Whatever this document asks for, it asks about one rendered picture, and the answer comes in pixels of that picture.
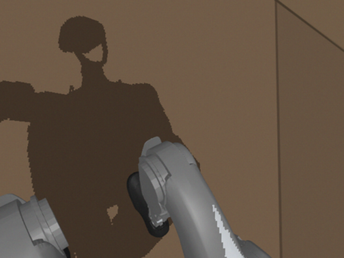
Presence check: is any right robot hand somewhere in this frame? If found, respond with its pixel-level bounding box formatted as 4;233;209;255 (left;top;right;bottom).
234;234;272;258

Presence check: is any right robot foot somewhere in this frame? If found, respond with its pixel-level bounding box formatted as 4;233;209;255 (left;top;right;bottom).
127;171;169;238

